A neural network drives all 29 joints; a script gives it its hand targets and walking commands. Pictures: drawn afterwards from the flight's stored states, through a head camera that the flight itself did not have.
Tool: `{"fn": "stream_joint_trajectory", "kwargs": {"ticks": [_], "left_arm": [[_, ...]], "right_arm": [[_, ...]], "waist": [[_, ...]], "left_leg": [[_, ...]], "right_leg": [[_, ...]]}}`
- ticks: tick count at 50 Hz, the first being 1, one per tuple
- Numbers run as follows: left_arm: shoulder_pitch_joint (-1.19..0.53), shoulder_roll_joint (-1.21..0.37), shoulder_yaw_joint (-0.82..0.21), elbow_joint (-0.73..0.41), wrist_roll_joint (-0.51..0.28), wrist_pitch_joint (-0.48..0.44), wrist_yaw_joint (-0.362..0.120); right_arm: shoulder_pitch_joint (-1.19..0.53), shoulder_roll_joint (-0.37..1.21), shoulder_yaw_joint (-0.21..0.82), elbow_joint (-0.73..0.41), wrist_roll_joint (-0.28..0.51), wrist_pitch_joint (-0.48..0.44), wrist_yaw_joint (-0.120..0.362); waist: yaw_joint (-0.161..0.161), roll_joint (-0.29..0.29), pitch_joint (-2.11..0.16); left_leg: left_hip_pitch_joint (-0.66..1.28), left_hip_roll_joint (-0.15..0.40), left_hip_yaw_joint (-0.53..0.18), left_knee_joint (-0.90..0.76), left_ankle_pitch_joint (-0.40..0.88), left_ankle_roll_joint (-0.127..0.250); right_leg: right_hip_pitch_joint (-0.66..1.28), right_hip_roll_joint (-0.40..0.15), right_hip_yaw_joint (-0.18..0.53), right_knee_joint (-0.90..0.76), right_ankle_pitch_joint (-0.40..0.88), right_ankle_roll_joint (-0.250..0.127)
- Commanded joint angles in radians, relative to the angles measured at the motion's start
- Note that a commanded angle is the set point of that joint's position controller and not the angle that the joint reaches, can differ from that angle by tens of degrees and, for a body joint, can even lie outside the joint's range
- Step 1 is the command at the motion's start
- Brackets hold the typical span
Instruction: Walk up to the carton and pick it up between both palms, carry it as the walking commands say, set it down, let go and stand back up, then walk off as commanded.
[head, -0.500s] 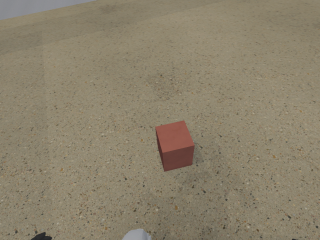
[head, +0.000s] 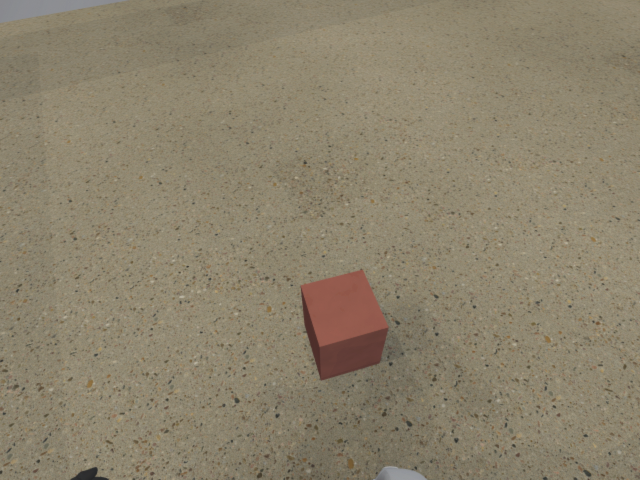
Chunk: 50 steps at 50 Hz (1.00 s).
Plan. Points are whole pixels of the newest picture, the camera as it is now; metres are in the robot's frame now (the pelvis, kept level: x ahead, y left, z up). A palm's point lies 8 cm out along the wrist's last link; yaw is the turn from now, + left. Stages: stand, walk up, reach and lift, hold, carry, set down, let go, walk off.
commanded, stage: walk up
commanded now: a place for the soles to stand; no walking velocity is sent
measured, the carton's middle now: (341, 325) +0.64 -0.05 -0.63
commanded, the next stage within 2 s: none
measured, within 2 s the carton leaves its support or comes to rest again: neither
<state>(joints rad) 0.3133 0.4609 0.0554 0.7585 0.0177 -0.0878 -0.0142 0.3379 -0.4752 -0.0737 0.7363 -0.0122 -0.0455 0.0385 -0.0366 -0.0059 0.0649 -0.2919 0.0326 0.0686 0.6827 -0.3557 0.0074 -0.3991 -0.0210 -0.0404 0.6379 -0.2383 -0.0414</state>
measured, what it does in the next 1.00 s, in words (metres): shifts its weight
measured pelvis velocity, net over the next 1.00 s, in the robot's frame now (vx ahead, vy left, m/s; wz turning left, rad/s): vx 0.07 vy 0.02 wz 0.01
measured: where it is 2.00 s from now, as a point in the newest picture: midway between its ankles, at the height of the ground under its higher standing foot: outside the picture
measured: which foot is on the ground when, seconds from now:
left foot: down 0.00-1.00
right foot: down 0.00-1.00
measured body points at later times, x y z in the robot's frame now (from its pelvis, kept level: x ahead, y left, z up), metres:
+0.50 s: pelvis +0.06 +0.02 +0.01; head +0.06 +0.03 +0.46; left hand +0.18 +0.34 -0.09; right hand +0.18 -0.31 -0.08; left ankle +0.04 +0.14 -0.72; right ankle +0.08 -0.11 -0.72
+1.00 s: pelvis +0.07 +0.02 +0.03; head +0.07 +0.02 +0.48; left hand +0.17 +0.34 -0.09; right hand +0.18 -0.30 -0.09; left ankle +0.04 +0.14 -0.72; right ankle +0.08 -0.11 -0.72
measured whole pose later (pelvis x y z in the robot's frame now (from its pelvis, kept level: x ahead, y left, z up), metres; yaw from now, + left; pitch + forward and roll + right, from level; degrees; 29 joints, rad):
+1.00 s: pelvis +0.07 +0.02 +0.03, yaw +1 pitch -2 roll +0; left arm 0.06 0.40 -0.01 1.11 0.01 -0.04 0.00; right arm 0.05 -0.40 -0.01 1.12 -0.01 -0.02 0.01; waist 0.00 0.00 0.03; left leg -0.07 0.01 0.02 0.33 -0.22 0.00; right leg -0.14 -0.03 -0.04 0.33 -0.16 0.01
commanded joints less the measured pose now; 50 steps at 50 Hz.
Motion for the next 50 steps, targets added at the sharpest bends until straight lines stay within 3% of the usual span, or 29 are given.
{"fn": "stream_joint_trajectory", "kwargs": {"ticks": [1, 2, 3, 4, 5, 6, 7, 8, 9, 10, 11, 12, 15, 16, 17, 18, 19, 21, 23, 25, 26, 28, 30, 32, 36, 38, 41, 46, 50], "left_arm": [[0.017, 0.279, 0.074, -0.044, 0.003, -0.017, 0.019], [-0.015, 0.236, 0.060, -0.032, -0.003, -0.013, 0.020], [-0.018, 0.237, 0.060, -0.028, -0.002, -0.007, 0.023], [-0.034, 0.226, 0.053, -0.027, -0.001, -0.004, 0.026], [-0.045, 0.210, 0.051, -0.022, -0.006, 0.002, 0.019], [-0.070, 0.219, 0.041, -0.017, -0.011, 0.009, 0.016], [-0.100, 0.186, 0.028, -0.013, -0.016, 0.013, 0.013], [-0.093, 0.163, 0.019, 0.001, -0.016, 0.018, 0.013], [-0.116, 0.137, 0.009, -0.018, -0.017, 0.021, 0.015], [-0.120, 0.130, -0.005, 0.008, -0.016, 0.023, 0.013], [-0.111, 0.136, 0.008, 0.026, -0.014, 0.025, 0.015], [-0.149, 0.163, 0.013, 0.032, -0.013, 0.021, 0.018], [-0.167, 0.178, 0.016, 0.079, -0.016, 0.022, 0.019], [-0.171, 0.166, 0.007, 0.085, -0.015, 0.021, 0.018], [-0.188, 0.164, 0.003, 0.093, -0.017, 0.019, 0.020], [-0.183, 0.153, -0.007, 0.113, -0.023, 0.024, 0.019], [-0.200, 0.156, -0.005, 0.113, -0.023, 0.021, 0.021], [-0.220, 0.144, -0.015, 0.142, -0.029, 0.023, 0.020], [-0.225, 0.141, -0.016, 0.172, -0.032, 0.033, 0.018], [-0.243, 0.138, -0.021, 0.190, -0.022, 0.032, 0.018], [-0.259, 0.133, -0.021, 0.202, -0.023, 0.032, 0.017], [-0.266, 0.130, -0.030, 0.223, -0.016, 0.032, 0.016], [-0.273, 0.124, -0.035, 0.245, -0.028, 0.035, 0.017], [-0.272, 0.122, -0.034, 0.260, -0.020, 0.038, 0.017], [-0.308, 0.129, -0.034, 0.286, -0.018, 0.039, 0.017], [-0.311, 0.121, -0.035, 0.290, -0.015, 0.037, 0.018], [-0.313, 0.124, -0.033, 0.294, -0.013, 0.037, 0.020], [-0.316, 0.120, -0.034, 0.292, -0.010, 0.042, 0.018], [-0.290, 0.125, -0.024, 0.301, -0.011, 0.043, 0.020]], "right_arm": [[-0.022, -0.136, -0.019, -0.055, 0.004, 0.019, -0.024], [-0.033, -0.162, -0.030, -0.021, 0.006, 0.017, -0.031], [-0.013, -0.150, -0.028, -0.001, 0.007, 0.012, -0.034], [-0.025, -0.153, -0.025, -0.006, 0.001, 0.007, -0.032], [0.001, -0.144, -0.023, 0.030, 0.003, 0.006, -0.032], [0.030, -0.136, -0.024, 0.057, 0.003, -0.004, -0.035], [0.040, -0.137, -0.025, 0.069, -0.001, -0.011, -0.033], [0.011, -0.124, -0.027, 0.082, -0.017, -0.009, -0.038], [-0.029, -0.158, -0.021, 0.073, -0.015, -0.009, -0.040], [-0.093, -0.189, -0.026, 0.077, -0.002, -0.018, -0.038], [-0.157, -0.166, -0.011, 0.077, 0.000, -0.018, -0.031], [-0.163, -0.151, 0.000, 0.090, 0.004, -0.013, -0.031], [-0.150, -0.146, 0.004, 0.143, 0.001, -0.005, -0.033], [-0.169, -0.126, 0.008, 0.145, 0.005, -0.004, -0.033], [-0.161, -0.123, 0.011, 0.165, 0.005, -0.006, -0.033], [-0.193, -0.122, 0.008, 0.172, 0.005, -0.005, -0.033], [-0.192, -0.120, 0.009, 0.175, 0.008, -0.007, -0.035], [-0.220, -0.126, 0.018, 0.207, 0.013, -0.004, -0.037], [-0.245, -0.143, 0.015, 0.225, 0.000, -0.002, -0.037], [-0.277, -0.131, 0.019, 0.232, 0.009, 0.002, -0.035], [-0.257, -0.120, 0.021, 0.250, 0.007, 0.003, -0.033], [-0.290, -0.113, 0.017, 0.261, 0.009, 0.008, -0.035], [-0.321, -0.123, 0.021, 0.276, 0.009, 0.010, -0.031], [-0.334, -0.122, 0.021, 0.285, 0.004, 0.008, -0.032], [-0.335, -0.125, 0.028, 0.328, 0.008, 0.015, -0.029], [-0.334, -0.104, 0.025, 0.321, 0.006, 0.014, -0.031], [-0.333, -0.109, 0.031, 0.344, 0.000, 0.019, -0.035], [-0.350, -0.112, 0.028, 0.340, 0.001, 0.017, -0.033], [-0.327, -0.101, 0.032, 0.344, -0.002, 0.021, -0.033]], "waist": [[0.059, -0.114, -0.119], [0.053, -0.094, -0.058], [0.052, -0.111, -0.079], [0.049, -0.112, -0.069], [0.040, -0.169, -0.084], [0.016, -0.184, -0.097], [-0.002, -0.167, -0.108], [0.006, -0.110, -0.096], [0.022, -0.048, -0.073], [0.040, -0.009, -0.084], [0.061, 0.007, -0.048], [0.060, -0.019, -0.094], [0.043, 0.018, -0.098], [0.035, 0.030, -0.077], [0.025, -0.010, -0.091], [0.035, 0.046, -0.091], [0.031, -0.010, -0.110], [0.048, 0.003, -0.098], [0.048, 0.058, -0.100], [0.051, 0.011, -0.092], [0.037, 0.045, -0.130], [0.038, 0.015, -0.106], [0.047, 0.061, -0.083], [0.051, 0.022, -0.076], [0.041, 0.028, -0.095], [0.032, -0.015, -0.094], [0.041, 0.022, -0.089], [0.037, -0.015, -0.116], [0.042, 0.001, -0.088]], "left_leg": [[-0.217, 0.012, -0.082, 0.228, -0.228, 0.023], [-0.207, 0.028, -0.111, 0.248, -0.232, 0.032], [-0.183, 0.046, -0.116, 0.202, -0.217, 0.038], [-0.156, 0.034, -0.107, 0.194, -0.200, 0.037], [-0.108, 0.030, -0.094, 0.110, -0.166, 0.036], [-0.012, 0.016, -0.068, 0.006, -0.076, 0.039], [0.056, -0.002, -0.054, -0.086, 0.025, 0.040], [0.093, 0.006, -0.084, -0.104, 0.044, 0.047], [0.077, 0.073, -0.208, -0.166, 0.120, 0.065], [0.025, 0.154, -0.324, -0.211, 0.111, 0.103], [-0.073, 0.161, -0.265, -0.207, 0.143, 0.106], [-0.071, 0.120, -0.219, -0.183, 0.156, 0.084], [-0.017, 0.051, -0.134, -0.166, 0.115, 0.047], [-0.004, 0.055, -0.140, -0.167, 0.177, 0.046], [0.023, 0.061, -0.145, -0.174, 0.236, 0.053], [0.047, 0.082, -0.151, -0.198, 0.256, 0.056], [0.059, 0.089, -0.156, -0.200, 0.297, 0.059], [0.034, 0.094, -0.166, -0.222, 0.299, 0.062], [0.056, 0.101, -0.173, -0.276, 0.297, 0.051], [0.081, 0.101, -0.167, -0.275, 0.283, 0.051], [0.102, 0.093, -0.144, -0.289, 0.263, 0.042], [0.137, 0.097, -0.149, -0.299, 0.297, 0.037], [0.134, 0.101, -0.160, -0.342, 0.309, 0.028], [0.139, 0.108, -0.171, -0.373, 0.291, 0.033], [0.151, 0.092, -0.151, -0.394, 0.253, 0.029], [0.186, 0.100, -0.150, -0.398, 0.268, 0.030], [0.161, 0.098, -0.137, -0.403, 0.287, 0.033], [0.188, 0.098, -0.140, -0.412, 0.237, 0.021], [0.172, 0.099, -0.128, -0.418, 0.249, 0.019]], "right_leg": [[0.212, -0.378, 0.558, -0.319, -0.146, -0.213], [0.153, -0.358, 0.520, -0.278, -0.058, -0.246], [0.170, -0.341, 0.449, -0.244, 0.027, -0.232], [0.125, -0.294, 0.382, -0.230, 0.063, -0.191], [0.132, -0.269, 0.326, -0.201, 0.114, -0.178], [0.077, -0.238, 0.273, -0.158, 0.152, -0.159], [0.035, -0.196, 0.178, -0.113, 0.148, -0.115], [-0.013, -0.180, 0.200, -0.098, 0.099, -0.098], [-0.039, -0.142, 0.150, -0.068, 0.088, -0.053], [0.007, -0.061, 0.093, -0.025, 0.066, -0.010], [0.115, -0.057, 0.071, -0.058, 0.025, -0.006], [0.169, -0.073, 0.092, -0.071, 0.040, -0.025], [0.159, -0.141, 0.178, -0.136, 0.065, -0.053], [0.159, -0.136, 0.154, -0.132, 0.150, -0.047], [0.152, -0.132, 0.141, -0.132, 0.181, -0.043], [0.158, -0.120, 0.136, -0.127, 0.195, -0.040], [0.187, -0.115, 0.112, -0.132, 0.223, -0.036], [0.224, -0.110, 0.115, -0.153, 0.239, -0.021], [0.240, -0.101, 0.088, -0.154, 0.189, -0.009], [0.239, -0.104, 0.087, -0.198, 0.222, -0.003], [0.255, -0.114, 0.097, -0.202, 0.216, -0.011], [0.243, -0.114, 0.094, -0.242, 0.235, -0.005], [0.248, -0.114, 0.080, -0.255, 0.225, 0.004], [0.263, -0.099, 0.064, -0.270, 0.205, 0.011], [0.290, -0.120, 0.096, -0.310, 0.201, 0.014], [0.289, -0.117, 0.082, -0.308, 0.220, 0.014], [0.309, -0.126, 0.094, -0.321, 0.227, 0.005], [0.314, -0.121, 0.079, -0.346, 0.211, 0.014], [0.319, -0.129, 0.088, -0.347, 0.206, 0.015]]}}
